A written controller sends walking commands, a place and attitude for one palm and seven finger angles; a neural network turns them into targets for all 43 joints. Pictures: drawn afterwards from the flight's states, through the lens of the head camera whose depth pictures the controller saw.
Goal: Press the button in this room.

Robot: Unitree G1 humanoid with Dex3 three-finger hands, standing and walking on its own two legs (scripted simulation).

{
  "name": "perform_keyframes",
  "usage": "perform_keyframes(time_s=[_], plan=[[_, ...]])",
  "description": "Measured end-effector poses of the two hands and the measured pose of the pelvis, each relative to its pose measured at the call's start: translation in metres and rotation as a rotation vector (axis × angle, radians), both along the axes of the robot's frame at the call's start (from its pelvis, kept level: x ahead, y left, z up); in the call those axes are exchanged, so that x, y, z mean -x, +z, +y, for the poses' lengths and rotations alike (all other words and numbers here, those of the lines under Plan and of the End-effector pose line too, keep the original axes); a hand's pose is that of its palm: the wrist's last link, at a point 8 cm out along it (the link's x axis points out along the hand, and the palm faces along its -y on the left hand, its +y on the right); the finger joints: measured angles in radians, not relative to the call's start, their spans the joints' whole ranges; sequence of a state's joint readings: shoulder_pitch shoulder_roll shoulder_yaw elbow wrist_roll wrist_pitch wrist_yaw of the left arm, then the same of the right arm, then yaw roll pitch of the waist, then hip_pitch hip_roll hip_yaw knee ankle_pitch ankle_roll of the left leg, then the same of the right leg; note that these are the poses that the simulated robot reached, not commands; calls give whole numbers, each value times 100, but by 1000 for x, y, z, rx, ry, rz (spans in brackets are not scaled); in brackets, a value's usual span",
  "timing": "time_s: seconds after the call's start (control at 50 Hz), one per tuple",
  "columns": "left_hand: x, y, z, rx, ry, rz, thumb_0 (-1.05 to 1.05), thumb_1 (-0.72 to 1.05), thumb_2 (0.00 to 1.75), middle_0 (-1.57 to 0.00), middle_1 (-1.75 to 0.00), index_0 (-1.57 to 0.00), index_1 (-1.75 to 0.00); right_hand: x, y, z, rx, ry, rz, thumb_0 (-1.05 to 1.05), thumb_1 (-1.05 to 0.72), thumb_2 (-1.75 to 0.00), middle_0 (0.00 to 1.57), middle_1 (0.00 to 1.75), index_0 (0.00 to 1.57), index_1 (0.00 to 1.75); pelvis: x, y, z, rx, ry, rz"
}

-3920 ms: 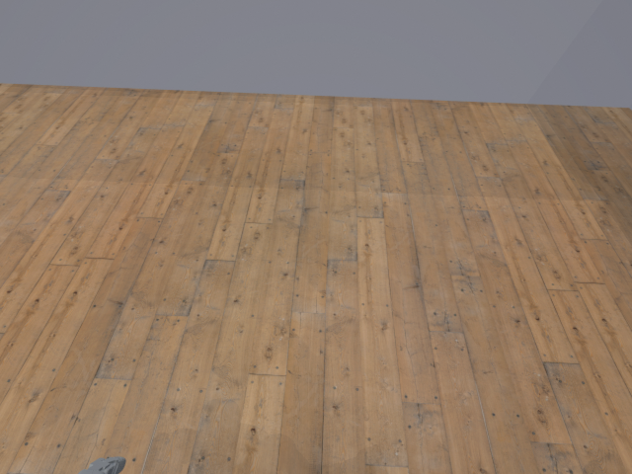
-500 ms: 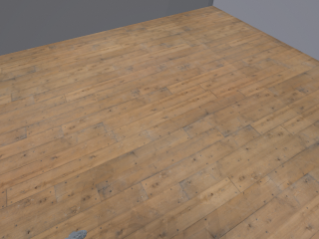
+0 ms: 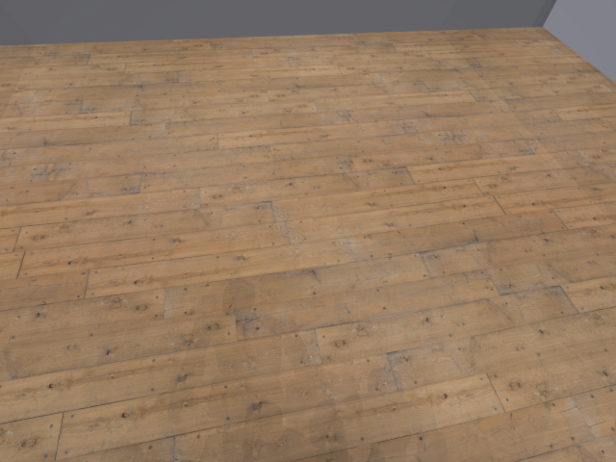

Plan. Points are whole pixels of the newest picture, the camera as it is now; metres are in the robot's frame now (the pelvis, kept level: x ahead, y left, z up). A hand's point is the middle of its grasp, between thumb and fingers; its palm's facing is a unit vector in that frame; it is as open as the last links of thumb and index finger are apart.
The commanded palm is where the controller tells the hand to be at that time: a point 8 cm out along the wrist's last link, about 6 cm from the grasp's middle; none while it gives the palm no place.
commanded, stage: turn or walk to find it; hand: left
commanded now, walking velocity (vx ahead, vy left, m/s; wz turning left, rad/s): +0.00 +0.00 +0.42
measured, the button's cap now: out of the picture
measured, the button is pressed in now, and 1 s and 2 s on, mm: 0 0 0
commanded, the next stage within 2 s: none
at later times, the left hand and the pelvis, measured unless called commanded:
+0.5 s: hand out of the picture +0.03 +0.17 -0.13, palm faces +0.24 -0.93 -0.27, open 7.4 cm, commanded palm none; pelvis -0.02 -0.03 +0.01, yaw +13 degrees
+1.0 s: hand out of the picture -0.10 +0.22 -0.16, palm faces +0.46 -0.86 -0.24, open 7.4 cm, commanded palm none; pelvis -0.05 +0.01 +0.01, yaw +25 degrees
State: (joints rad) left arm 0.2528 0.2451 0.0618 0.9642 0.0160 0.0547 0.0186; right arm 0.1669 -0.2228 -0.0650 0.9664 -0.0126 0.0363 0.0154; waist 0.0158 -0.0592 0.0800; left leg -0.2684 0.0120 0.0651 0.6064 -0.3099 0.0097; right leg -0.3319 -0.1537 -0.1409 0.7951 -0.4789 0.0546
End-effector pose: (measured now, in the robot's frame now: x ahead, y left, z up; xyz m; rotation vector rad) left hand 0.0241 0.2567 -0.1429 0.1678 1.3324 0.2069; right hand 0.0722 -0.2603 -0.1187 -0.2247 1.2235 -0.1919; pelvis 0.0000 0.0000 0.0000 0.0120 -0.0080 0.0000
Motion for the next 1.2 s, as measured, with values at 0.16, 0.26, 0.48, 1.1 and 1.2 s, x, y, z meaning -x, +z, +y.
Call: perform_keyframes(time_s=[0.16,0.26,0.48,1.1,1.2], plan=[[7,17,17,-16,55,-18,1,91,90,-20,-30,-19,-30,-25,12,27,-22,82,-55,1,-91,-90,21,30,21,30,4,13,6,17,56,1],[-7,28,7,-34,66,-94,1,91,90,-20,-30,-19,-30,-23,3,25,-58,106,-40,1,-90,-90,21,30,21,30,8,13,-3,7,101,1],[10,45,-39,-66,135,-194,1,90,90,-20,-30,-20,-30,-9,-20,-13,-94,153,56,1,-91,-90,20,30,20,30,16,11,-34,-17,221,-21],[141,24,4,-29,443,-79,1,91,90,-20,-30,-19,-30,-40,7,81,-53,463,-7,1,-90,-90,21,30,21,30,56,16,3,19,474,3],[121,33,-7,-60,443,-146,1,91,90,-20,-30,-19,-30,-34,-6,63,-70,470,33,1,-90,-90,21,30,21,30,56,13,-13,6,518,8]])
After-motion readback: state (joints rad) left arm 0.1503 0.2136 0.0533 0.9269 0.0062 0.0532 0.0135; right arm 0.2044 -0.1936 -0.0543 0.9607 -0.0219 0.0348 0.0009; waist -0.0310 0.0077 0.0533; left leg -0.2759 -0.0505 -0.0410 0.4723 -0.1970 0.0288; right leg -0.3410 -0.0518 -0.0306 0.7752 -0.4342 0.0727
